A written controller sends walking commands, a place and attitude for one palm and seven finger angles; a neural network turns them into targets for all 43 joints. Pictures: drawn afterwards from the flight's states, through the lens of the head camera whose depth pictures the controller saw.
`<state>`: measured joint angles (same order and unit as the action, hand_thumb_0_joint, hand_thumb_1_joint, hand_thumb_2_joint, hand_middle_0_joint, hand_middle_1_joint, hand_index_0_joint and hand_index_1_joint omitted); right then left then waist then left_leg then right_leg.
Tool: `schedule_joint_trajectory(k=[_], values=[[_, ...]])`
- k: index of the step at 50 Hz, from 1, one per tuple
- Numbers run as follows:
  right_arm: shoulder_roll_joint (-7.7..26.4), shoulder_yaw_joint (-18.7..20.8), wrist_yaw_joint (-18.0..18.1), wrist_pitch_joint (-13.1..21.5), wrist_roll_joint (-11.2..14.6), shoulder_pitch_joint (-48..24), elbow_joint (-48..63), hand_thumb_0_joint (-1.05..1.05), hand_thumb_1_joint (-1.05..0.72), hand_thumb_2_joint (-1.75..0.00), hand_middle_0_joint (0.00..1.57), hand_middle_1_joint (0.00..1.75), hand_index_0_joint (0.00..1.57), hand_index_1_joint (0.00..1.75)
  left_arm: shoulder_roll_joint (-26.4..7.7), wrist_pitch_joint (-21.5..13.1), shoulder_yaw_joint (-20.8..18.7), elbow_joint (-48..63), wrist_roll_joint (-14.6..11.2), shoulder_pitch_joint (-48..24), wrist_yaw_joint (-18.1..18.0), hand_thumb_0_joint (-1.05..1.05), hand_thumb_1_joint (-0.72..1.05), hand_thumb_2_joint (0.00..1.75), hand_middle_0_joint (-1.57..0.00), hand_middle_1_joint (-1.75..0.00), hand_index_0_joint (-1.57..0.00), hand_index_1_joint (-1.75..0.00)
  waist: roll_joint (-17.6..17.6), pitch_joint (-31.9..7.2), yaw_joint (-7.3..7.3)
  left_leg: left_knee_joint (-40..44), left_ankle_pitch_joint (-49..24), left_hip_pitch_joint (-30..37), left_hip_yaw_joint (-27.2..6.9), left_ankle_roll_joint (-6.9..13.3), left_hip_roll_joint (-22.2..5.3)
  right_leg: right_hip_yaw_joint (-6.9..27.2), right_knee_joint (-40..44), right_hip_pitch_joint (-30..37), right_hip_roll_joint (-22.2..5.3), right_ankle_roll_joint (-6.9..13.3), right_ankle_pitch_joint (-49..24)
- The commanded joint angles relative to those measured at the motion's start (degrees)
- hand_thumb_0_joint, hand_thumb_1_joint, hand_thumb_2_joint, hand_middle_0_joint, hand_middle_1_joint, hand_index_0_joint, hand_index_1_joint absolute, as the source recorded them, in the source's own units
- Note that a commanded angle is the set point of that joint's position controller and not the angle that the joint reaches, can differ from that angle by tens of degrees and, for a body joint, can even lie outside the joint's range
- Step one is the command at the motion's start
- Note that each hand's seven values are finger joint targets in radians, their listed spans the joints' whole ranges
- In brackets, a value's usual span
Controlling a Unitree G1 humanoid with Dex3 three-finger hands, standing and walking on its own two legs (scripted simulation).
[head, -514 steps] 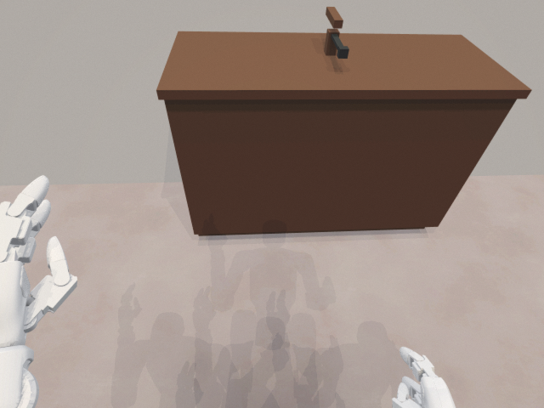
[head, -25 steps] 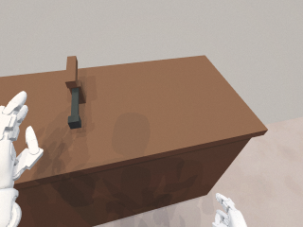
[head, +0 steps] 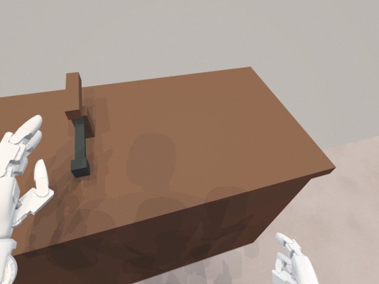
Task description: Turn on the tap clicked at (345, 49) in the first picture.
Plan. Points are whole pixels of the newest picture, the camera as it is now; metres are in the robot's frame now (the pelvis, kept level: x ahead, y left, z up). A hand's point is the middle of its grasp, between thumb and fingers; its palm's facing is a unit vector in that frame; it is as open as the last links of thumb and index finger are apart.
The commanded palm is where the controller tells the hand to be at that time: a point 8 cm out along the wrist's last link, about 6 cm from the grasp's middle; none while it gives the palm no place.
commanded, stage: shuffle to correct the standing spot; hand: left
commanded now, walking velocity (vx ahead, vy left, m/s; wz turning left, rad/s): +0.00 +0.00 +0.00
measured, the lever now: (80, 167) +0.30 +0.25 +0.08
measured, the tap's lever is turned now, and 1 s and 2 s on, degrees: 0 0 0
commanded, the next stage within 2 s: none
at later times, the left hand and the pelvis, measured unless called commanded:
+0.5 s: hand (57, 191) +0.21 +0.22 +0.17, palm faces +0.34 -0.85 -0.41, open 7.4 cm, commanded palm +0.15 +0.25 +0.18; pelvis -0.01 -0.03 +0.00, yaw -1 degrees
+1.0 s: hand (92, 199) +0.20 +0.17 +0.17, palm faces +0.27 -0.86 -0.43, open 7.4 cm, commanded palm +0.14 +0.21 +0.18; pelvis -0.03 -0.06 +0.00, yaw -2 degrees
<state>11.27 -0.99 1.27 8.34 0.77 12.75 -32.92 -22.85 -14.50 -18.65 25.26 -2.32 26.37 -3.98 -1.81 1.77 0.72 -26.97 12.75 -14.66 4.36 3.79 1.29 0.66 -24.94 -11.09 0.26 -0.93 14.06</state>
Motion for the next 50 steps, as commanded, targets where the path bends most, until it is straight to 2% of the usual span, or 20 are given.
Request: schedule_joint_trajectory(k=[1,4,6,8,11,12,16,17,21,22,26,30,35,36,37,41,44,46,47,50], values=[[6.77,2.11,1.07,3.3,0.11,-7.11,9.23,0.0,-0.9,-0.9,0.2,0.3,0.2,0.3,-11.9,-3.84,-12.02,13.65,-0.97,-11.04,-2.28,0.0,0.9,0.9,-0.2,-0.3,-0.2,-0.3,8.69,-8.62,0.9,6.22,-9.25,4.55,-7.99,-1.81,-6.72,1.27,0.98,2.19,-2.5,1.73,-9.93],[7.08,2.82,0.5,4.2,-0.19,-4.76,8.53,0.0,-0.9,-0.9,0.2,0.3,0.2,0.3,-8.17,-3.7,-7.84,16.55,-0.64,-11.32,-1.91,0.0,0.9,0.9,-0.2,-0.3,-0.2,-0.3,9.23,-12.11,0.6,3.57,-26.69,11.42,-8.44,-3.23,-8.33,0.26,0.08,1.07,-1.55,1.57,-13.42],[6.43,2.67,-0.51,4.51,-0.14,-5.52,8.35,0.0,-0.9,-0.9,0.2,0.3,0.2,0.3,-6.31,-2.5,-5.98,16.35,-0.25,-8.91,-1.69,0.0,0.9,0.9,-0.2,-0.3,-0.2,-0.3,10.21,-12.15,0.74,2.87,-38.28,15.34,-8.44,-4.28,-10.12,-1.6,-2.43,-2.09,-0.45,1.02,-8.78],[6.95,3.73,-1.34,3.98,-0.62,-3.75,8.5,0.0,-0.9,-0.9,0.2,0.3,0.2,0.3,-5.85,-1.77,-5.27,16.97,0.18,-8.59,-1.48,0.0,0.9,0.9,-0.2,-0.3,-0.2,-0.3,10.39,-11.6,0.34,2.88,-43.4,16.71,-9.48,-4.43,-12.58,-1.91,-3.42,-4.12,-0.31,1.04,-2.26],[6.49,3.33,-1.67,2.75,-0.43,-4.84,9.11,0.0,-0.9,-0.9,0.2,0.3,0.2,0.3,-8.02,-0.63,-8.69,15.49,0.19,-6.22,-1.82,0.0,0.9,0.9,-0.2,-0.3,-0.2,-0.3,9.3,-9.74,0.76,2.78,-39.56,14.19,-8.83,-4.72,-13.29,-2.7,-1.27,-3.66,-0.36,0.94,-1.8],[6.74,3.29,-1.64,2.05,-0.67,-4.25,9.27,0.0,-0.9,-0.9,0.2,0.3,0.2,0.3,-6.0,-0.4,-6.92,14.26,-0.26,-6.23,-1.41,0.0,0.9,0.9,-0.2,-0.3,-0.2,-0.3,8.42,-8.89,0.09,3.17,-36.01,11.22,-9.03,-4.5,-13.35,-2.59,-0.41,-2.15,-0.71,1.0,-2.5],[6.24,3.22,-0.93,1.02,0.15,-6.0,10.9,0.0,-0.9,-0.9,0.2,0.3,0.2,0.3,-10.3,-0.26,-11.88,17.28,-0.83,-6.7,-1.84,0.0,0.9,0.9,-0.2,-0.3,-0.2,-0.3,6.82,-9.77,0.31,2.5,-29.35,7.78,-7.86,-4.85,-12.02,-2.2,1.38,2.26,-1.06,1.4,-10.9],[6.53,3.23,-0.82,0.63,-0.15,-5.52,11.08,0.0,-0.9,-0.9,0.2,0.3,0.2,0.3,-8.67,-0.22,-10.62,16.34,-1.51,-5.21,-1.45,0.0,0.9,0.9,-0.2,-0.3,-0.2,-0.3,6.84,-10.24,0.2,2.9,-26.15,6.37,-7.8,-4.23,-11.76,-1.95,1.33,2.99,-1.09,1.39,-10.53],[6.12,3.32,-0.18,0.82,0.18,-6.49,11.95,0.0,-0.9,-0.9,0.2,0.3,0.2,0.3,-10.01,-0.11,-11.99,18.7,-2.15,-2.7,-1.45,0.0,0.9,0.9,-0.2,-0.3,-0.2,-0.3,8.88,-11.11,0.75,2.65,-18.41,5.05,-6.93,-3.11,-11.46,-0.58,1.8,3.33,-1.88,1.28,-11.97],[6.51,3.37,-0.09,0.66,-0.17,-6.08,11.64,0.0,-0.9,-0.9,0.2,0.3,0.2,0.3,-8.33,-0.01,-10.14,18.08,-2.36,-2.73,-1.19,0.0,0.9,0.9,-0.2,-0.3,-0.2,-0.3,8.19,-11.27,0.53,2.93,-15.24,3.79,-6.82,-2.75,-11.26,-0.26,2.04,3.62,-1.89,1.2,-11.61],[6.66,3.61,0.76,1.17,0.32,-6.36,11.19,0.0,-0.9,-0.9,0.2,0.3,0.2,0.3,-8.81,0.67,-10.01,16.76,-2.34,-3.43,-1.53,0.0,0.9,0.9,-0.2,-0.3,-0.2,-0.3,6.07,-8.39,0.48,3.88,-2.72,1.74,-6.65,-2.53,-10.57,1.7,3.37,0.64,-2.26,1.37,-8.03],[7.25,4.1,1.52,1.32,0.26,-5.71,10.49,0.0,-0.9,-0.9,0.2,0.3,0.2,0.3,-7.86,0.94,-8.05,13.83,-2.25,-6.73,-1.6,0.0,0.9,0.9,-0.2,-0.3,-0.2,-0.3,2.86,-3.99,-0.04,2.76,8.46,0.26,-5.43,-2.58,-8.35,4.99,7.9,-5.37,-3.13,1.72,1.2],[7.04,4.3,1.78,1.36,0.28,-5.48,10.22,0.0,-0.9,-0.9,0.2,0.3,0.2,0.3,-8.8,1.07,-8.07,14.03,-2.21,-7.76,-1.94,0.0,0.9,0.9,-0.2,-0.3,-0.2,-0.3,-0.62,-3.6,-0.28,-2.34,7.68,3.68,-3.64,-2.47,-5.83,7.67,13.14,-11.11,-4.9,1.61,9.98],[6.67,3.99,1.67,1.3,0.6,-6.25,10.05,0.0,-0.9,-0.9,0.2,0.3,0.2,0.3,-9.53,1.32,-8.76,14.43,-2.16,-7.36,-2.17,0.0,0.9,0.9,-0.2,-0.3,-0.2,-0.3,0.53,-3.32,-0.37,-3.14,6.64,4.99,-3.16,-2.53,-5.41,7.76,14.11,-12.72,-5.22,1.83,10.05],[6.83,3.92,1.61,1.13,0.09,-5.37,9.81,0.0,-0.9,-0.9,0.2,0.3,0.2,0.3,-8.53,1.23,-7.69,14.62,-2.36,-7.31,-2.08,0.0,0.9,0.9,-0.2,-0.3,-0.2,-0.3,1.28,-4.62,-0.76,-2.57,5.93,4.44,-3.22,-2.44,-5.22,6.84,13.39,-10.99,-5.09,1.72,9.23],[6.95,4.03,1.66,1.59,0.36,-6.21,10.06,0.0,-0.9,-0.9,0.2,0.3,0.2,0.3,-11.08,0.74,-10.67,17.07,-2.6,-4.21,-2.18,0.0,0.9,0.9,-0.2,-0.3,-0.2,-0.3,4.54,-6.56,-0.08,1.43,0.48,3.68,-4.98,-2.23,-7.13,3.77,8.41,-5.78,-2.93,0.32,-1.31],[7.55,4.38,1.8,1.5,0.13,-5.6,10.63,0.0,-0.9,-0.9,0.2,0.3,0.2,0.3,-10.82,0.43,-11.08,16.69,-2.97,-2.25,-1.7,0.0,0.9,0.9,-0.2,-0.3,-0.2,-0.3,6.64,-6.25,0.22,3.47,1.56,-0.43,-6.17,-1.64,-8.92,2.91,5.76,-2.48,-1.76,-0.92,-2.72],[7.24,4.16,1.76,1.31,0.23,-5.99,10.49,0.0,-0.9,-0.9,0.2,0.3,0.2,0.3,-11.51,0.8,-12.16,15.95,-2.95,0.03,-1.53,0.0,0.9,0.9,-0.2,-0.3,-0.2,-0.3,6.64,-6.04,0.39,3.23,0.03,-0.75,-5.9,-1.69,-9.15,2.49,5.41,-1.81,-1.82,-0.68,-5.26],[7.55,4.25,1.75,1.03,0.0,-4.99,10.35,0.0,-0.9,-0.9,0.2,0.3,0.2,0.3,-9.71,0.95,-10.39,14.97,-3.16,0.04,-1.14,0.0,0.9,0.9,-0.2,-0.3,-0.2,-0.3,4.95,-6.26,-0.02,2.81,0.11,-1.19,-5.62,-1.74,-8.98,2.52,5.24,-1.56,-1.58,-0.98,-5.42],[7.86,4.83,1.77,1.14,0.09,-4.3,10.37,0.0,-0.9,-0.9,0.2,0.3,0.2,0.3,-10.3,1.04,-11.27,15.04,-3.31,-0.27,-0.96,0.0,0.9,0.9,-0.2,-0.3,-0.2,-0.3,2.58,-6.78,0.15,0.37,-0.22,-0.5,-4.86,-2.1,-8.6,3.97,5.72,-2.08,-2.62,-0.79,-6.82]])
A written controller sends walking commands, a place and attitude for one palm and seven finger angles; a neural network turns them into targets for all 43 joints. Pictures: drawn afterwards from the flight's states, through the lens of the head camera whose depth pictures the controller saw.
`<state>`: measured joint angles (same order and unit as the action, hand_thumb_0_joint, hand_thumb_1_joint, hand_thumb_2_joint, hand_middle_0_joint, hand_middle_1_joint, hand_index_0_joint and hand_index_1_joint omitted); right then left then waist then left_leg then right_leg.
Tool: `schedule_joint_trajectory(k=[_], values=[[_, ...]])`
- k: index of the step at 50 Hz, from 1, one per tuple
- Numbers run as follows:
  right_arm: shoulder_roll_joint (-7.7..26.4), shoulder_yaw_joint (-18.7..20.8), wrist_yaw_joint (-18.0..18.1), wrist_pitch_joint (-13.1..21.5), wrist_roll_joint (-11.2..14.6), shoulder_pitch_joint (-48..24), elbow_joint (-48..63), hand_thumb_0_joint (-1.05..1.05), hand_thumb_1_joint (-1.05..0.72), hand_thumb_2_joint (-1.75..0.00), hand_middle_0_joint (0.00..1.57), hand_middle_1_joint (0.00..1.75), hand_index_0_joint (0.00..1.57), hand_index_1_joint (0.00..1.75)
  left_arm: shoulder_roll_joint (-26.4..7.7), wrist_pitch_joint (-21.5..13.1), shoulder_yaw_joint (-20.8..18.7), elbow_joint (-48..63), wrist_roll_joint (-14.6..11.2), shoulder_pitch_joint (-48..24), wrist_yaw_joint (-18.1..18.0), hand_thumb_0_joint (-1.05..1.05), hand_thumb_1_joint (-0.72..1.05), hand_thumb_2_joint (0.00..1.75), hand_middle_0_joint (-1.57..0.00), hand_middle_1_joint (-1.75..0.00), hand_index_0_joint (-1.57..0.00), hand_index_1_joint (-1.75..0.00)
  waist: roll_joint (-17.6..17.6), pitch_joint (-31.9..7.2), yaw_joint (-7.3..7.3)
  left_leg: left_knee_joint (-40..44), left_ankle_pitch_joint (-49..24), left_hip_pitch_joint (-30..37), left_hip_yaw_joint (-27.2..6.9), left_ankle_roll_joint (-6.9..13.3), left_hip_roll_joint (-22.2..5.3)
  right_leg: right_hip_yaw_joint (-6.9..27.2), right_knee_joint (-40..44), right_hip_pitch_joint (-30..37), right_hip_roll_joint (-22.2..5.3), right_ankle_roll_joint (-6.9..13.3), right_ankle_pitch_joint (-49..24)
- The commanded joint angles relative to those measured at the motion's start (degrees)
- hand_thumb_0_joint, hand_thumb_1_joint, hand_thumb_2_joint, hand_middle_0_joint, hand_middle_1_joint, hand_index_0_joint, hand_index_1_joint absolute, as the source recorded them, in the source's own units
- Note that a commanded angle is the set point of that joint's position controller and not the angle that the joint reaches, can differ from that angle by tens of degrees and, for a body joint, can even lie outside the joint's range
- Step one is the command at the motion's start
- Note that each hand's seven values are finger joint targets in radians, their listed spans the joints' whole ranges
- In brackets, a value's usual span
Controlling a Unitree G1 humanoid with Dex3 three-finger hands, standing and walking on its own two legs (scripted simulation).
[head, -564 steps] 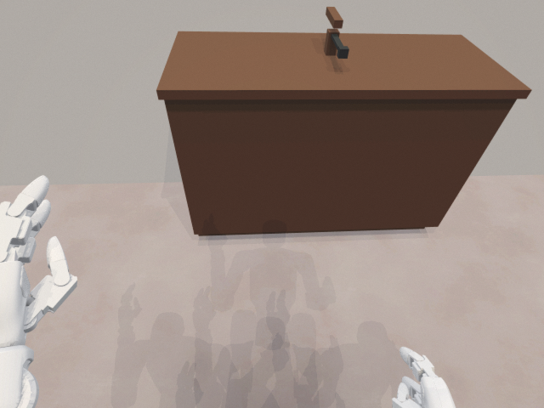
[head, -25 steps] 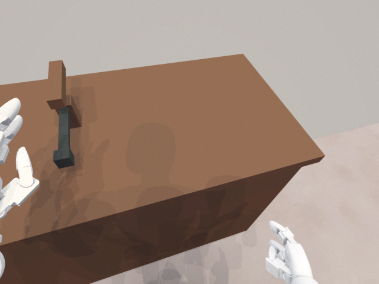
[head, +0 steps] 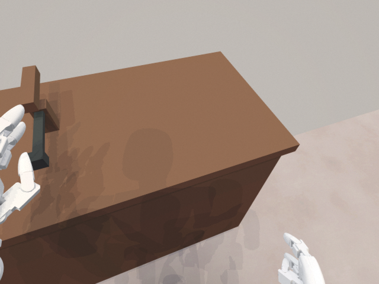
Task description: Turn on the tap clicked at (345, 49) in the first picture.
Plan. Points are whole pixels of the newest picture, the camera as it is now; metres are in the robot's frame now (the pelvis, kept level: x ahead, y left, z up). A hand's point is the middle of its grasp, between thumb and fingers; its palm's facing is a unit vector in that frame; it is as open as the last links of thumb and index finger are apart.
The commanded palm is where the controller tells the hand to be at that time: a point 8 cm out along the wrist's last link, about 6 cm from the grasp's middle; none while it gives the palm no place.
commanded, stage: shuffle to correct the standing spot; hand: left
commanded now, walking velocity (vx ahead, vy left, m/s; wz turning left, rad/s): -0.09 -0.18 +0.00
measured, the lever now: (38, 160) +0.32 +0.32 +0.08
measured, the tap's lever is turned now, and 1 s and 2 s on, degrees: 0 0 0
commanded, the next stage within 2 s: come to a stop and stand still in 1.98 s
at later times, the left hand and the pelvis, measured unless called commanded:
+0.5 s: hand (28, 194) +0.21 +0.25 +0.17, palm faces +0.29 -0.83 -0.47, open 7.4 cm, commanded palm +0.15 +0.29 +0.18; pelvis -0.01 +0.01 +0.00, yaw +0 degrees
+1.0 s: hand (43, 181) +0.23 +0.24 +0.17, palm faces +0.29 -0.85 -0.45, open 7.4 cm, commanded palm +0.17 +0.28 +0.18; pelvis +0.01 +0.00 +0.00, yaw +0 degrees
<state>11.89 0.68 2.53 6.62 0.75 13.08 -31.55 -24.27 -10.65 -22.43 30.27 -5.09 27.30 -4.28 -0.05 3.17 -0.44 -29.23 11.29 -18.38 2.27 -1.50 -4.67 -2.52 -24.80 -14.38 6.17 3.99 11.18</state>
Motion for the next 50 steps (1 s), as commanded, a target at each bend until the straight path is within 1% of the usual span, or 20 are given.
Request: schedule_joint_trajectory(k=[1,2,5,7,13,16,21,22,23,25,28,30,31,32,34,35,37,42,46,50], values=[[6.9,2.96,0.51,2.93,0.23,-5.2,8.86,0.0,-0.9,-0.9,0.2,0.3,0.2,0.3,-9.37,-2.51,-7.91,10.15,-0.48,-0.59,-0.68,0.0,0.9,0.9,-0.2,-0.3,-0.2,-0.3,1.03,-8.36,1.28,2.51,0.09,5.25,-2.31,3.16,-2.41,7.03,6.06,-0.14,-8.5,-5.5,-4.86],[7.08,2.82,0.53,2.7,-0.04,-4.24,8.57,0.0,-0.9,-0.9,0.2,0.3,0.2,0.3,-7.97,-2.37,-6.36,9.39,-0.73,-1.07,-0.54,0.0,0.9,0.9,-0.2,-0.3,-0.2,-0.3,-0.02,-9.07,0.82,2.45,0.55,5.02,-2.45,3.22,-2.05,6.75,6.04,0.24,-8.31,-5.84,-3.81],[7.2,3.38,0.66,2.92,0.07,-4.26,8.85,0.0,-0.9,-0.9,0.2,0.3,0.2,0.3,-8.89,-2.48,-6.93,11.4,-0.54,-2.72,-0.75,0.0,0.9,0.9,-0.2,-0.3,-0.2,-0.3,-0.82,-9.41,1.05,0.44,0.88,6.21,-1.84,3.22,-1.64,8.34,6.7,-0.75,-9.46,-5.74,-3.87],[6.97,2.86,0.69,2.75,-0.17,-4.35,8.24,0.0,-0.9,-0.9,0.2,0.3,0.2,0.3,-8.38,-2.33,-5.98,12.01,-0.5,-3.46,-1.01,0.0,0.9,0.9,-0.2,-0.3,-0.2,-0.3,0.55,-9.82,0.68,1.46,-0.75,7.27,-2.13,3.31,-1.45,7.31,6.46,-0.84,-9.13,-5.71,-4.24],[6.57,2.92,1.01,3.01,-0.39,-4.95,9.31,0.0,-0.9,-0.9,0.2,0.3,0.2,0.3,-9.76,-3.6,-7.39,15.26,-0.12,-3.64,-1.01,0.0,0.9,0.9,-0.2,-0.3,-0.2,-0.3,5.05,-8.81,1.46,3.41,-10.3,5.98,-4.65,4.06,-5.48,5.17,1.77,0.69,-7.92,-7.08,-10.89],[6.02,2.67,0.86,2.97,-0.56,-4.72,8.98,0.0,-0.9,-0.9,0.2,0.3,0.2,0.3,-9.67,-4.25,-8.47,14.72,0.08,-1.5,-0.64,0.0,0.9,0.9,-0.2,-0.3,-0.2,-0.3,5.67,-9.84,1.41,3.21,-16.28,5.76,-5.31,4.18,-6.7,4.23,-0.03,1.94,-7.6,-6.29,-13.45],[6.3,3.09,0.42,2.79,-0.29,-4.71,9.87,0.0,-0.9,-0.9,0.2,0.3,0.2,0.3,-9.21,-3.71,-9.05,13.81,-0.3,1.62,-0.12,0.0,0.9,0.9,-0.2,-0.3,-0.2,-0.3,6.79,-11.32,1.65,3.23,-6.96,3.15,-5.9,4.4,-7.37,5.16,-0.54,3.33,-7.9,-4.92,-7.18],[6.64,2.94,0.3,2.37,-0.52,-4.07,9.77,0.0,-0.9,-0.9,0.2,0.3,0.2,0.3,-7.88,-3.5,-7.41,13.8,-0.53,1.22,0.13,0.0,0.9,0.9,-0.2,-0.3,-0.2,-0.3,5.55,-11.94,1.31,3.45,-3.42,1.83,-5.9,4.25,-6.73,5.06,-0.58,4.02,-7.59,-4.89,-5.44],[6.76,3.45,0.4,2.64,-0.24,-4.23,10.44,0.0,-0.9,-0.9,0.2,0.3,0.2,0.3,-9.03,-3.55,-8.53,15.06,-0.52,0.3,0.0,0.0,0.9,0.9,-0.2,-0.3,-0.2,-0.3,4.63,-10.8,1.53,2.9,1.02,0.65,-5.9,4.05,-6.47,6.14,-0.46,3.06,-8.15,-4.46,-3.94],[6.67,3.41,0.49,2.67,-0.14,-4.02,10.2,0.0,-0.9,-0.9,0.2,0.3,0.2,0.3,-9.12,-3.3,-8.38,15.08,-0.65,-0.41,-0.21,0.0,0.9,0.9,-0.2,-0.3,-0.2,-0.3,1.39,-9.63,1.3,0.16,8.84,0.23,-4.47,3.39,-3.86,9.04,2.75,-0.02,-9.6,-3.36,-0.09],[6.54,3.33,0.79,2.96,-0.01,-3.44,9.53,0.0,-0.9,-0.9,0.2,0.3,0.2,0.3,-9.25,-2.56,-7.5,15.34,-0.87,-2.63,-1.05,0.0,0.9,0.9,-0.2,-0.3,-0.2,-0.3,-2.79,-8.38,0.55,-5.37,11.56,5.75,-2.28,2.47,0.2,13.61,9.06,-8.5,-12.57,-1.08,10.23],[6.38,3.13,0.93,3.13,-0.04,-3.22,8.67,0.0,-0.9,-0.9,0.2,0.3,0.2,0.3,-8.82,-2.11,-6.61,15.06,-0.75,-3.41,-1.62,0.0,0.9,0.9,-0.2,-0.3,-0.2,-0.3,-2.72,-7.82,0.2,-8.02,10.19,8.18,-1.91,2.44,0.84,14.47,10.26,-11.41,-14.33,0.45,12.84],[6.29,2.59,1.11,3.16,-0.15,-4.34,8.22,0.0,-0.9,-0.9,0.2,0.3,0.2,0.3,-9.33,-1.69,-6.86,15.34,-0.57,-3.61,-2.12,0.0,0.9,0.9,-0.2,-0.3,-0.2,-0.3,-0.22,-7.62,0.14,-5.22,8.82,9.21,-2.85,2.65,0.38,13.28,9.11,-11.33,-13.58,0.96,10.74],[6.32,2.2,1.06,2.92,-0.45,-4.01,7.86,0.0,-0.9,-0.9,0.2,0.3,0.2,0.3,-7.86,-1.67,-5.09,14.69,-0.69,-4.22,-2.04,0.0,0.9,0.9,-0.2,-0.3,-0.2,-0.3,0.87,-7.16,-0.06,-0.71,9.02,7.17,-4.68,3.14,-0.91,10.31,6.87,-9.34,-11.58,0.04,10.36],[7.1,2.46,1.24,3.07,-0.23,-4.75,8.1,0.0,-0.9,-0.9,0.2,0.3,0.2,0.3,-8.29,-1.85,-5.87,14.28,-0.32,-4.94,-2.15,0.0,0.9,0.9,-0.2,-0.3,-0.2,-0.3,5.01,-6.48,0.45,6.42,9.11,3.41,-10.54,4.62,-5.74,6.77,1.43,-5.31,-7.53,-2.88,7.11],[7.4,2.59,1.24,3.02,-0.08,-5.12,8.36,0.0,-0.9,-0.9,0.2,0.3,0.2,0.3,-8.62,-1.99,-6.28,13.94,0.03,-5.18,-2.1,0.0,0.9,0.9,-0.2,-0.3,-0.2,-0.3,7.55,-5.98,0.67,9.51,11.42,0.55,-13.24,5.7,-8.86,5.93,-2.12,-2.9,-6.68,-4.04,6.58],[6.91,2.0,1.08,2.52,-0.31,-5.58,8.16,0.0,-0.9,-0.9,0.2,0.3,0.2,0.3,-8.02,-2.17,-5.88,12.81,0.6,-5.08,-1.96,0.0,0.9,0.9,-0.2,-0.3,-0.2,-0.3,11.77,-4.9,0.8,13.93,16.08,-4.47,-16.52,7.1,-11.67,4.25,-6.38,1.13,-5.8,-4.43,7.58],[6.97,2.56,-0.54,2.88,-0.27,-3.95,8.61,0.0,-0.9,-0.9,0.2,0.3,0.2,0.3,-7.54,-2.45,-4.91,13.66,1.13,-4.6,-1.29,0.0,0.9,0.9,-0.2,-0.3,-0.2,-0.3,8.47,-7.33,0.67,7.66,2.0,-0.21,-10.99,5.16,-8.79,2.47,0.05,4.99,-6.38,-3.39,0.79],[6.9,3.2,-1.04,2.86,0.36,-3.47,9.11,0.0,-0.9,-0.9,0.2,0.3,0.2,0.3,-9.54,-2.12,-7.83,13.81,0.37,1.2,-1.5,0.0,0.9,0.9,-0.2,-0.3,-0.2,-0.3,4.09,-10.13,0.83,1.39,-2.93,2.9,-7.32,3.51,-5.13,5.32,2.5,4.73,-8.74,-1.31,-6.62],[6.64,3.44,-0.36,2.18,0.2,-3.06,8.53,0.0,-0.9,-0.9,0.2,0.3,0.2,0.3,-10.17,-1.99,-8.6,14.3,-0.87,0.72,-1.78,0.0,0.9,0.9,-0.2,-0.3,-0.2,-0.3,-0.71,-10.83,0.21,-5.26,-0.4,4.53,-3.54,2.49,-1.68,10.55,3.81,0.72,-13.3,0.17,-9.76]])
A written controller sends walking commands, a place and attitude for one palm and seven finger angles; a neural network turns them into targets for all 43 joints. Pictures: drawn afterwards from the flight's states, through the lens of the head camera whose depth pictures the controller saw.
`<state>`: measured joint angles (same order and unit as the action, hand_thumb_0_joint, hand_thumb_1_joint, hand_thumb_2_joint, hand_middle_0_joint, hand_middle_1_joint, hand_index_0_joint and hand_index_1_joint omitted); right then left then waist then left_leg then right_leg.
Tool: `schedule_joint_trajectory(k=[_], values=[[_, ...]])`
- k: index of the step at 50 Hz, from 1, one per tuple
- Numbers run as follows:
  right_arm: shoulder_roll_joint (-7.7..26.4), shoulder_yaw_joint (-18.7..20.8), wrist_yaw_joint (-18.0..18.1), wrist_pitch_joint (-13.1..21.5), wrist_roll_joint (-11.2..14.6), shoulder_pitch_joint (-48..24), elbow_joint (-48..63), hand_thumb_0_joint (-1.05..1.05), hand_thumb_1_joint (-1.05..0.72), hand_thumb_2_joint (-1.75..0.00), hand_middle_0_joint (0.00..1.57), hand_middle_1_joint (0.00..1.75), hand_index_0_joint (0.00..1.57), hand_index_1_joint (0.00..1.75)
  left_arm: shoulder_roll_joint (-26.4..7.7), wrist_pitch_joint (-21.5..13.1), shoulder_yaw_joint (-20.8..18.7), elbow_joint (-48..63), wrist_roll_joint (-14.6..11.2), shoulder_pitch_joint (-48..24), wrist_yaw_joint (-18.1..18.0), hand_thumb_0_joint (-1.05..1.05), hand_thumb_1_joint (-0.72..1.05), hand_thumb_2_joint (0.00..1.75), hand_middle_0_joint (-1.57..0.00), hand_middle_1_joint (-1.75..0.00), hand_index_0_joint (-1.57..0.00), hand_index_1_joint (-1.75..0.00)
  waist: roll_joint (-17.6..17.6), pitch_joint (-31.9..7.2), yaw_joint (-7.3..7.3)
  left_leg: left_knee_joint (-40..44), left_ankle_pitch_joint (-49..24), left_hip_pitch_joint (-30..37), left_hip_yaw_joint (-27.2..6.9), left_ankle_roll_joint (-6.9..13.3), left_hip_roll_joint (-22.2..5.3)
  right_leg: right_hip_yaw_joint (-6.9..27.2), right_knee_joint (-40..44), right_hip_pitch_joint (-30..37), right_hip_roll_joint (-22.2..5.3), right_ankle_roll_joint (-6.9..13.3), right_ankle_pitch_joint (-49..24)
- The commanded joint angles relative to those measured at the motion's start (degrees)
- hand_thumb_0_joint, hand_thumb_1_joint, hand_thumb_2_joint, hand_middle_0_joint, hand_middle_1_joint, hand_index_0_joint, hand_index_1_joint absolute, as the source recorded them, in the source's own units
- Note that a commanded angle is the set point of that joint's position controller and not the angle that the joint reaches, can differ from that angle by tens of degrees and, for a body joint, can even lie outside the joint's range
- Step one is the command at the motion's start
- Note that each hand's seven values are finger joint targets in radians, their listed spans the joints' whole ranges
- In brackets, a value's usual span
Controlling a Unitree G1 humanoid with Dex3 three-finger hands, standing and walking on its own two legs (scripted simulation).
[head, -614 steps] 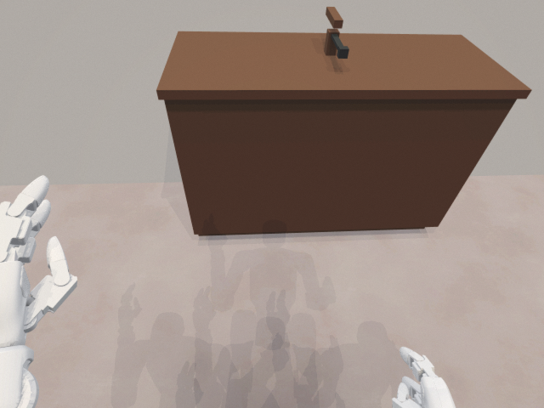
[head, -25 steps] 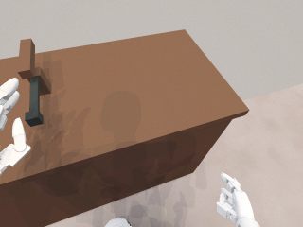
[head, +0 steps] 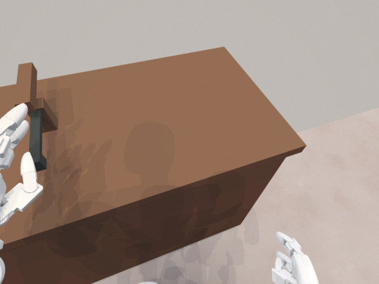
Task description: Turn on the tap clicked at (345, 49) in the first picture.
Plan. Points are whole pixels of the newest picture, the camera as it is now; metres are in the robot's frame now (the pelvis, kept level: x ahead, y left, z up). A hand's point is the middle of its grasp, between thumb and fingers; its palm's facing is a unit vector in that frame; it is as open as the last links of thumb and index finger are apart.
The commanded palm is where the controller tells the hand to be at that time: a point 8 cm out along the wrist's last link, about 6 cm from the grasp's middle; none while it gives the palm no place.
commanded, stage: shuffle to correct the standing spot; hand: left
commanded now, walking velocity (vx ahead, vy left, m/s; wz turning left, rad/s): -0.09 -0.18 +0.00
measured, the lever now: (35, 162) +0.31 +0.32 +0.09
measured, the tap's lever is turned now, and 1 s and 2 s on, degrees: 0 0 0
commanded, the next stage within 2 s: come to a stop and stand still in 0.98 s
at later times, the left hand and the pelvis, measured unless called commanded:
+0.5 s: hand (19, 216) +0.18 +0.23 +0.18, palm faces +0.30 -0.82 -0.49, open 7.4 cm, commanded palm +0.12 +0.28 +0.18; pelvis -0.04 +0.00 -0.01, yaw +0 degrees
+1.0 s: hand (34, 248) +0.14 +0.20 +0.18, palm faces +0.29 -0.83 -0.48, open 7.4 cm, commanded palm +0.08 +0.25 +0.18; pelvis -0.08 -0.03 -0.01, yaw +0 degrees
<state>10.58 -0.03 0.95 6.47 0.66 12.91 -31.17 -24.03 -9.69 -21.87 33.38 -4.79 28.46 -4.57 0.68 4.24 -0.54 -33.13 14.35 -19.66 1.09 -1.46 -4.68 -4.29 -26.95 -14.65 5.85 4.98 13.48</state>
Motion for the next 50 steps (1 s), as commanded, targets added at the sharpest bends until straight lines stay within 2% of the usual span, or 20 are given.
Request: schedule_joint_trajectory(k=[1,9,14,17,20,23,25,27,29,30,31,32,33,36,39,42,44,47,49,50], values=[[7.7,3.86,1.42,2.21,0.39,-3.34,7.75,0.0,-0.9,-0.9,0.2,0.3,0.2,0.3,-10.73,-2.69,-9.45,11.71,-1.33,-0.43,-1.86,0.0,0.9,0.9,-0.2,-0.3,-0.2,-0.3,-0.45,-12.19,-0.01,-1.48,-5.44,6.95,-2.61,2.27,-1.4,12.42,5.56,0.63,-13.4,0.08,-14.21],[7.54,3.65,2.4,1.8,-0.46,-4.36,7.4,0.0,-0.9,-0.9,0.2,0.3,0.2,0.3,-10.02,-4.65,-9.29,10.99,-0.59,-2.45,-1.61,0.0,0.9,0.9,-0.2,-0.3,-0.2,-0.3,1.9,-11.28,0.67,1.41,-22.92,7.62,-5.0,4.15,-6.46,7.58,1.19,1.93,-10.55,-7.25,-25.4],[7.52,4.18,1.81,2.7,-0.6,-3.94,7.63,0.0,-0.9,-0.9,0.2,0.3,0.2,0.3,-9.83,-7.38,-9.74,13.53,0.13,-1.64,-1.18,0.0,0.9,0.9,-0.2,-0.3,-0.2,-0.3,5.57,-13.86,0.85,1.27,-26.44,6.6,-6.11,4.95,-8.2,6.58,-1.08,4.53,-10.28,-6.73,-21.96],[7.08,4.1,1.63,3.07,-0.75,-4.01,7.28,0.0,-0.9,-0.9,0.2,0.3,0.2,0.3,-9.86,-8.55,-10.35,14.01,0.22,0.14,-1.03,0.0,0.9,0.9,-0.2,-0.3,-0.2,-0.3,4.31,-14.47,0.65,-0.18,-22.03,4.9,-5.7,4.6,-7.13,7.35,0.37,4.45,-11.08,-5.64,-20.61],[6.85,4.92,1.8,4.09,-0.34,-3.08,7.05,0.0,-0.9,-0.9,0.2,0.3,0.2,0.3,-12.2,-9.54,-13.17,13.6,0.02,0.49,-1.32,0.0,0.9,0.9,-0.2,-0.3,-0.2,-0.3,-1.61,-13.83,0.57,-6.67,-1.94,2.8,-2.21,2.6,-0.95,13.04,4.55,0.73,-15.76,-3.58,-20.59],[6.35,4.82,2.09,3.26,0.28,-2.98,7.01,0.0,-0.9,-0.9,0.2,0.3,0.2,0.3,-11.33,-7.34,-12.35,12.55,-0.83,2.02,-2.41,0.0,0.9,0.9,-0.2,-0.3,-0.2,-0.3,-5.6,-12.06,0.95,-12.75,10.35,4.19,-0.61,1.35,3.02,19.39,12.23,-5.89,-20.83,0.21,-0.88],[6.01,3.82,2.27,3.1,0.2,-3.31,6.64,0.0,-0.9,-0.9,0.2,0.3,0.2,0.3,-10.33,-5.41,-10.93,10.49,-1.19,2.35,-2.64,0.0,0.9,0.9,-0.2,-0.3,-0.2,-0.3,-7.52,-9.59,0.56,-9.24,9.6,5.5,-0.7,1.56,2.3,18.07,12.59,-8.8,-20.27,1.77,8.75],[6.27,2.65,2.74,2.8,0.02,-3.37,6.55,0.0,-0.9,-0.9,0.2,0.3,0.2,0.3,-9.0,-4.35,-8.78,9.21,-1.58,2.98,-2.6,0.0,0.9,0.9,-0.2,-0.3,-0.2,-0.3,-3.58,-8.85,0.05,6.56,7.2,7.94,-2.4,2.73,-0.5,12.0,6.3,-7.67,-14.53,0.1,9.5],[8.21,2.86,3.2,2.99,-0.27,-3.45,7.46,0.0,-0.9,-0.9,0.2,0.3,0.2,0.3,-9.07,-4.56,-8.41,10.71,-0.83,0.08,-2.41,0.0,0.9,0.9,-0.2,-0.3,-0.2,-0.3,9.52,-6.4,0.13,17.6,2.87,6.71,-20.68,8.89,-14.99,5.77,-10.65,-10.32,-5.84,-5.81,8.46],[7.3,3.13,3.13,3.03,-1.02,-3.29,6.95,0.0,-0.9,-0.9,0.2,0.3,0.2,0.3,-9.83,-4.54,-8.98,10.05,0.14,-1.64,-2.28,0.0,0.9,0.9,-0.2,-0.3,-0.2,-0.3,9.63,-6.15,0.29,18.48,-2.28,5.15,-24.18,12.51,-19.77,8.1,-22.65,-10.92,-5.45,-7.06,10.62],[6.52,2.78,2.87,3.36,-1.42,-4.46,6.7,0.0,-0.9,-0.9,0.2,0.3,0.2,0.3,-10.25,-4.41,-8.97,10.77,0.61,-3.4,-1.96,0.0,0.9,0.9,-0.2,-0.3,-0.2,-0.3,9.27,-6.45,0.66,19.58,0.01,4.42,-23.75,12.54,-20.61,10.28,-30.28,-11.83,-5.67,-6.72,10.36],[6.86,2.97,2.47,2.88,-2.11,-3.94,6.83,0.0,-0.9,-0.9,0.2,0.3,0.2,0.3,-8.54,-4.06,-6.78,11.81,0.81,-6.33,-1.55,0.0,0.9,0.9,-0.2,-0.3,-0.2,-0.3,8.05,-4.57,0.27,19.16,-1.97,2.28,-23.01,12.17,-18.87,10.24,-32.68,-11.45,-5.58,-6.05,9.41],[7.59,3.88,1.73,2.77,-1.61,-4.05,6.84,0.0,-0.9,-0.9,0.2,0.3,0.2,0.3,-7.68,-3.72,-5.61,13.25,1.18,-8.39,-1.28,0.0,0.9,0.9,-0.2,-0.3,-0.2,-0.3,7.52,-4.4,0.7,16.6,-6.75,5.76,-17.32,10.91,-16.77,9.3,-32.05,-12.94,-5.67,-5.58,8.75],[8.41,4.72,-0.55,3.36,-0.43,-3.6,7.83,0.0,-0.9,-0.9,0.2,0.3,0.2,0.3,-6.21,-3.16,-3.77,17.67,2.12,-9.29,-1.33,0.0,0.9,0.9,-0.2,-0.3,-0.2,-0.3,11.37,-6.9,1.66,12.29,-9.17,12.16,-8.19,6.93,-11.48,3.16,-20.02,-10.91,-5.97,-4.94,8.35],[8.7,4.54,-1.86,3.32,0.2,-2.78,7.93,0.0,-0.9,-0.9,0.2,0.3,0.2,0.3,-6.15,-2.86,-3.64,16.01,1.87,-8.15,-1.53,0.0,0.9,0.9,-0.2,-0.3,-0.2,-0.3,17.21,-6.69,-0.38,14.68,4.91,8.86,-11.94,5.57,-10.46,0.22,-8.67,-4.9,-4.43,-4.88,10.44],[8.68,4.54,-2.38,2.76,0.42,-2.2,8.27,0.0,-0.9,-0.9,0.2,0.3,0.2,0.3,-7.72,-3.37,-6.34,14.31,2.0,-6.27,-1.5,0.0,0.9,0.9,-0.2,-0.3,-0.2,-0.3,18.62,-5.58,-0.71,11.87,12.43,5.01,-11.15,4.9,-8.65,-1.93,1.95,0.95,-2.78,-5.38,6.35],[8.39,4.65,-2.73,1.95,0.61,-1.49,8.32,0.0,-0.9,-0.9,0.2,0.3,0.2,0.3,-9.16,-3.59,-8.71,12.02,1.82,-4.9,-1.2,0.0,0.9,0.9,-0.2,-0.3,-0.2,-0.3,13.29,-6.24,-0.84,6.24,12.98,0.82,-7.76,3.89,-6.21,-2.23,6.62,6.66,-2.74,-4.88,0.29],[6.92,4.22,-2.82,0.82,1.66,-1.56,7.88,0.0,-0.9,-0.9,0.2,0.3,0.2,0.3,-9.73,-3.78,-10.19,9.19,0.61,-2.6,-1.23,0.0,0.9,0.9,-0.2,-0.3,-0.2,-0.3,2.84,-8.31,-0.93,-5.57,16.63,-2.69,-2.02,2.38,-0.71,0.78,7.47,7.34,-7.69,-1.21,0.82],[7.15,5.44,-1.94,0.09,2.64,-2.05,8.27,0.0,-0.9,-0.9,0.2,0.3,0.2,0.3,-9.28,-2.95,-9.79,8.23,-0.36,0.45,-1.39,0.0,0.9,0.9,-0.2,-0.3,-0.2,-0.3,-15.42,-5.94,-0.4,-21.54,12.27,-0.89,1.89,0.82,4.15,14.47,10.85,-3.55,-17.1,5.41,11.68],[6.91,4.95,-1.48,-0.13,2.52,-2.91,7.81,0.0,-0.9,-0.9,0.2,0.3,0.2,0.3,-9.76,-2.8,-10.0,8.35,-0.52,0.48,-1.67,0.0,0.9,0.9,-0.2,-0.3,-0.2,-0.3,-15.41,-4.22,-0.48,-23.74,10.0,0.09,1.1,0.98,3.46,16.2,11.69,-6.95,-19.63,7.52,11.34]])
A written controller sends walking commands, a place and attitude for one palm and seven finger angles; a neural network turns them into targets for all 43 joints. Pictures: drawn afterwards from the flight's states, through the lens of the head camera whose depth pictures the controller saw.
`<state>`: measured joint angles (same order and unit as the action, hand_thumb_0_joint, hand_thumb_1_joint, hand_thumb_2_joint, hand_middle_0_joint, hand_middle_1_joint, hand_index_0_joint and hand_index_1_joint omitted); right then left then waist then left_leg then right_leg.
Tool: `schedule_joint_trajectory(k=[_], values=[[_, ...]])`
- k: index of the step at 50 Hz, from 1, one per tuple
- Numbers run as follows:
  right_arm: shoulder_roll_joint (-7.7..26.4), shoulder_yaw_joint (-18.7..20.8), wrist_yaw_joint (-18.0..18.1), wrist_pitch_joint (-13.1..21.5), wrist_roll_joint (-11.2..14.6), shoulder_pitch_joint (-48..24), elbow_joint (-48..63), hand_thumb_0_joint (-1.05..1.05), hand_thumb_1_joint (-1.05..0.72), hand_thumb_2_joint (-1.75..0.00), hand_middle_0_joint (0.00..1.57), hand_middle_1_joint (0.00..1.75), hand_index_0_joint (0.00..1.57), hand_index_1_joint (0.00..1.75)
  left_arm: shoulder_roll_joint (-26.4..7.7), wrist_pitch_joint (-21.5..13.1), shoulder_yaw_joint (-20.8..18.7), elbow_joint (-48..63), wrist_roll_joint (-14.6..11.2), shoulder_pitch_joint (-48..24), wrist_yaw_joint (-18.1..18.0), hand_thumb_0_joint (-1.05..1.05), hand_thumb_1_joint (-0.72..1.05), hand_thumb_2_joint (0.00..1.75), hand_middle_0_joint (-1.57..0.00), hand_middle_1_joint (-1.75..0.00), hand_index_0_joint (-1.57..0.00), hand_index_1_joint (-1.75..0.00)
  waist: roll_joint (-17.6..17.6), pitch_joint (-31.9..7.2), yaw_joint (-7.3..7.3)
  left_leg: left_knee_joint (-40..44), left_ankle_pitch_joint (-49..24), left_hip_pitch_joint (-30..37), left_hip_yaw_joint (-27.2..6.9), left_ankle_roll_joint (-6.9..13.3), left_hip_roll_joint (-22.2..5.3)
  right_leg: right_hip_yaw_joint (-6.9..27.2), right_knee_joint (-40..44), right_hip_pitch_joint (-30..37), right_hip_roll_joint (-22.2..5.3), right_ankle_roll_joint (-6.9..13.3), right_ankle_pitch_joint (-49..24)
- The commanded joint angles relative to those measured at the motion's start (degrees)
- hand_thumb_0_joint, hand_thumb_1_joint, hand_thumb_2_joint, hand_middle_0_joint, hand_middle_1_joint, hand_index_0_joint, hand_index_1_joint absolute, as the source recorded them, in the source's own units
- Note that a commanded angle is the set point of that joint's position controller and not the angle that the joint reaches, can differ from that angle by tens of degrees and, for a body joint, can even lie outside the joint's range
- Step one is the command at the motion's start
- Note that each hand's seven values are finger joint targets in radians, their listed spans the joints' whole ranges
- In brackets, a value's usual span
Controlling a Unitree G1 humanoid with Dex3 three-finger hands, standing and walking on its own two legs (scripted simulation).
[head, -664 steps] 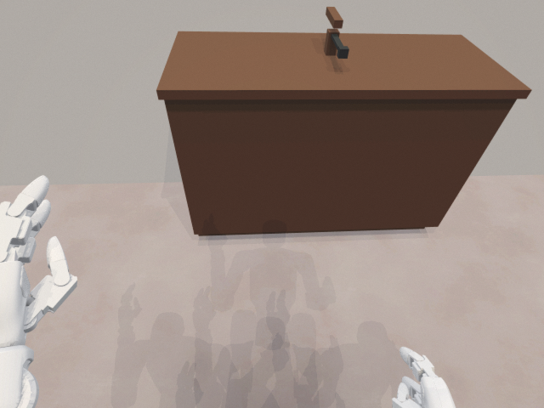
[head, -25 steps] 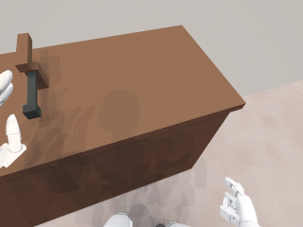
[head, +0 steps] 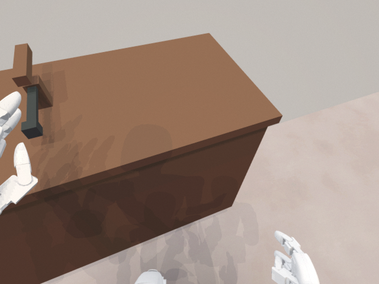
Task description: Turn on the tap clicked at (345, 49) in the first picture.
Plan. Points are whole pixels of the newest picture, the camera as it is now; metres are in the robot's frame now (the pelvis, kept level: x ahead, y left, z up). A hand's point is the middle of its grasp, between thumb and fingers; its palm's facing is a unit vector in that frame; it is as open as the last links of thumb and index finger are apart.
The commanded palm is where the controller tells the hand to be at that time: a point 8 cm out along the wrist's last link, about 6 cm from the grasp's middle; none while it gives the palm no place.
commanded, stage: come to a stop and stand still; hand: left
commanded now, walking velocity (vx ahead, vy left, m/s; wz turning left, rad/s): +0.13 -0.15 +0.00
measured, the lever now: (32, 129) +0.39 +0.35 +0.09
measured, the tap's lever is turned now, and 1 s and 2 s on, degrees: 0 0 0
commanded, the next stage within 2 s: look again from close up in 1.06 s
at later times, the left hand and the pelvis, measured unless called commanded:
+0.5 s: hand (51, 174) +0.24 +0.22 +0.18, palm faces +0.38 -0.79 -0.48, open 7.4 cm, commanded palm +0.19 +0.25 +0.19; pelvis +0.03 -0.03 +0.01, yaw +0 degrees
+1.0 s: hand (31, 178) +0.24 +0.25 +0.17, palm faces +0.41 -0.84 -0.36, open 7.4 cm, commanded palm +0.18 +0.28 +0.19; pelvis +0.02 +0.00 +0.02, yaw +1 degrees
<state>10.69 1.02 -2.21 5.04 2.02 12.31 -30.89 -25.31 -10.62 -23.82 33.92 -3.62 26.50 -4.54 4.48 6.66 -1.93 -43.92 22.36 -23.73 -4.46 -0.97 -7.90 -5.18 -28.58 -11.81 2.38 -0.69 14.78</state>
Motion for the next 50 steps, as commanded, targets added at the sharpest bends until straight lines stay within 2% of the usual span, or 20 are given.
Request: schedule_joint_trajectory(k=[1,3,4,5,6,7,9,10,12,13,14,16,18,20,23,26,29,33,39,50], values=[[6.41,2.86,1.95,0.82,0.74,-2.52,6.56,0.0,-0.9,-0.9,0.2,0.3,0.2,0.3,-8.36,-1.64,-8.2,6.84,-1.67,2.28,-2.32,0.0,0.9,0.9,-0.2,-0.3,-0.2,-0.3,-13.99,-7.3,0.07,-7.29,0.55,5.2,6.51,0.85,6.14,13.81,9.97,-8.49,-15.01,12.68,5.41],[5.99,2.05,2.63,0.5,0.26,-3.72,6.42,0.0,-0.9,-0.9,0.2,0.3,0.2,0.3,-8.17,-1.5,-7.64,7.15,-1.78,0.12,-2.49,0.0,0.9,0.9,-0.2,-0.3,-0.2,-0.3,-4.82,-6.79,-0.57,11.25,-0.53,8.55,6.53,1.6,5.54,5.35,-1.73,-7.5,-8.48,6.95,2.95],[6.98,2.32,3.18,0.93,-0.13,-4.05,6.53,0.0,-0.9,-0.9,0.2,0.3,0.2,0.3,-7.73,-1.8,-7.16,7.77,-1.68,-1.44,-2.54,0.0,0.9,0.9,-0.2,-0.3,-0.2,-0.3,0.52,-6.19,-0.22,18.26,-0.87,10.94,0.61,3.53,2.23,2.29,-8.25,-9.62,-4.71,4.16,3.28],[8.3,2.86,3.57,1.28,-0.59,-4.22,6.76,0.0,-0.9,-0.9,0.2,0.3,0.2,0.3,-7.42,-2.35,-7.0,8.38,-1.41,-2.34,-2.77,0.0,0.9,0.9,-0.2,-0.3,-0.2,-0.3,7.36,-5.89,0.27,23.07,-5.93,14.53,-12.1,6.93,-5.19,1.11,-14.15,-14.4,-1.03,1.6,5.42],[7.71,2.65,3.65,1.72,-0.56,-5.06,7.35,0.0,-0.9,-0.9,0.2,0.3,0.2,0.3,-7.84,-2.93,-6.51,9.41,-0.68,-3.32,-3.04,0.0,0.9,0.9,-0.2,-0.3,-0.2,-0.3,8.12,-5.79,0.87,24.77,-14.5,18.8,-18.95,9.64,-9.7,3.04,-18.05,-18.31,-0.97,1.17,12.37],[7.38,2.49,3.67,2.0,-0.92,-4.46,6.21,0.0,-0.9,-0.9,0.2,0.3,0.2,0.3,-7.32,-2.93,-6.03,7.74,-0.16,-1.53,-2.95,0.0,0.9,0.9,-0.2,-0.3,-0.2,-0.3,5.14,-7.1,1.74,23.42,-18.54,18.51,-16.59,10.44,-8.95,4.97,-15.87,-16.51,-1.82,1.55,12.87],[7.37,1.68,2.95,2.83,-1.31,-5.62,5.86,0.0,-0.9,-0.9,0.2,0.3,0.2,0.3,-7.56,-3.31,-5.04,14.41,1.25,-7.72,-3.46,0.0,0.9,0.9,-0.2,-0.3,-0.2,-0.3,12.82,-7.05,1.9,19.75,-19.62,9.86,-9.19,8.14,-5.36,4.48,-2.21,-4.07,-3.77,1.56,7.07],[7.32,1.59,2.58,3.32,-0.74,-5.63,5.82,0.0,-0.9,-0.9,0.2,0.3,0.2,0.3,-7.6,-3.61,-4.93,15.17,1.8,-8.02,-3.85,0.0,0.9,0.9,-0.2,-0.3,-0.2,-0.3,11.89,-8.19,2.5,14.95,-18.91,6.45,-4.52,6.94,-2.89,4.37,5.27,3.84,-4.0,1.56,-1.44],[6.63,1.8,2.34,4.43,-0.07,-4.81,5.85,0.0,-0.9,-0.9,0.2,0.3,0.2,0.3,-7.62,-3.8,-4.53,15.49,1.81,-6.18,-4.43,0.0,0.9,0.9,-0.2,-0.3,-0.2,-0.3,-1.75,-11.11,1.9,3.21,-12.93,4.0,2.42,3.83,4.14,10.54,9.68,11.29,-8.8,3.18,-13.59],[7.04,2.73,2.53,4.76,0.13,-3.83,6.17,0.0,-0.9,-0.9,0.2,0.3,0.2,0.3,-7.04,-3.37,-4.45,13.08,1.22,-2.81,-4.49,0.0,0.9,0.9,-0.2,-0.3,-0.2,-0.3,-10.08,-10.5,1.49,-1.61,-5.85,1.18,4.58,1.93,8.39,18.24,10.78,9.72,-13.95,6.53,-17.48],[7.75,3.5,2.45,4.21,0.36,-2.81,6.48,0.0,-0.9,-0.9,0.2,0.3,0.2,0.3,-6.55,-3.26,-4.66,11.6,0.57,-0.08,-4.68,0.0,0.9,0.9,-0.2,-0.3,-0.2,-0.3,-14.72,-9.88,1.69,-5.81,-0.25,-0.95,3.98,1.28,9.01,24.27,12.64,9.04,-19.19,8.9,-18.6],[7.14,2.74,2.73,2.96,0.27,-3.59,5.56,0.0,-0.9,-0.9,0.2,0.3,0.2,0.3,-7.21,-3.35,-6.75,7.58,0.02,3.9,-5.31,0.0,0.9,0.9,-0.2,-0.3,-0.2,-0.3,-7.85,-8.44,2.13,-8.18,2.62,-4.26,0.93,1.24,6.36,24.9,11.44,8.39,-22.08,12.22,-20.06],[5.09,1.11,2.95,1.63,-0.14,-3.82,4.72,0.0,-0.9,-0.9,0.2,0.3,0.2,0.3,-6.69,-3.6,-7.07,4.94,0.36,4.61,-5.81,0.0,0.9,0.9,-0.2,-0.3,-0.2,-0.3,-6.96,-8.96,1.58,-1.1,1.63,-3.7,2.0,1.34,5.48,20.05,7.92,9.56,-20.5,11.9,-25.53],[4.6,0.59,3.29,1.14,-0.51,-4.45,4.78,0.0,-0.9,-0.9,0.2,0.3,0.2,0.3,-6.61,-3.87,-7.25,2.27,0.56,3.27,-6.15,0.0,0.9,0.9,-0.2,-0.3,-0.2,-0.3,-10.81,-10.56,1.66,7.23,-2.5,0.33,5.12,1.52,6.64,14.59,6.56,10.12,-17.53,8.98,-26.66],[5.73,1.49,4.27,1.7,-0.74,-5.14,5.22,0.0,-0.9,-0.9,0.2,0.3,0.2,0.3,-5.1,-3.65,-5.19,2.58,0.34,1.32,-5.94,0.0,0.9,0.9,-0.2,-0.3,-0.2,-0.3,-10.53,-12.47,1.48,19.82,-15.36,13.14,6.18,2.52,6.87,8.88,1.42,7.18,-12.81,4.33,-25.77],[8.04,2.6,4.47,2.16,0.03,-6.3,7.08,0.0,-0.9,-0.9,0.2,0.3,0.2,0.3,-4.9,-3.18,-3.61,8.24,0.24,0.41,-5.5,0.0,0.9,0.9,-0.2,-0.3,-0.2,-0.3,-3.02,-14.67,2.48,17.92,-31.38,22.36,-2.51,6.55,-2.06,6.56,-2.45,-1.1,-7.21,0.41,-15.34],[7.54,1.42,4.02,2.24,-0.38,-6.52,6.71,0.0,-0.9,-0.9,0.2,0.3,0.2,0.3,-5.8,-2.57,-2.94,11.6,1.41,-2.63,-5.24,0.0,0.9,0.9,-0.2,-0.3,-0.2,-0.3,2.63,-11.45,2.42,18.4,-32.07,15.76,-2.98,5.61,-1.49,4.25,2.53,1.95,-5.45,1.02,-9.48],[7.6,1.83,3.99,2.47,-0.23,-5.53,6.31,0.0,-0.9,-0.9,0.2,0.3,0.2,0.3,-5.38,-2.5,-2.97,10.49,1.23,-3.32,-5.72,0.0,0.9,0.9,-0.2,-0.3,-0.2,-0.3,-3.72,-13.41,1.96,14.47,-25.36,12.87,0.59,3.09,2.61,8.1,5.04,7.54,-8.62,3.33,-20.06],[7.61,1.05,3.98,1.24,-0.38,-5.85,6.48,0.0,-0.9,-0.9,0.2,0.3,0.2,0.3,-4.35,-1.53,-2.5,6.7,0.55,-3.28,-5.19,0.0,0.9,0.9,-0.2,-0.3,-0.2,-0.3,2.26,-10.74,2.02,20.79,-18.93,11.59,-1.4,2.81,1.65,5.9,5.54,5.4,-5.67,2.33,-11.72],[7.46,0.62,4.13,1.91,-0.54,-5.7,6.96,0.0,-0.9,-0.9,0.2,0.3,0.2,0.3,-4.36,-1.31,-1.45,7.97,0.54,-4.11,-5.08,0.0,0.9,0.9,-0.2,-0.3,-0.2,-0.3,-0.15,-11.66,2.42,23.8,-14.95,11.01,-1.45,2.46,2.18,5.25,7.54,7.73,-5.28,1.99,-10.24]])
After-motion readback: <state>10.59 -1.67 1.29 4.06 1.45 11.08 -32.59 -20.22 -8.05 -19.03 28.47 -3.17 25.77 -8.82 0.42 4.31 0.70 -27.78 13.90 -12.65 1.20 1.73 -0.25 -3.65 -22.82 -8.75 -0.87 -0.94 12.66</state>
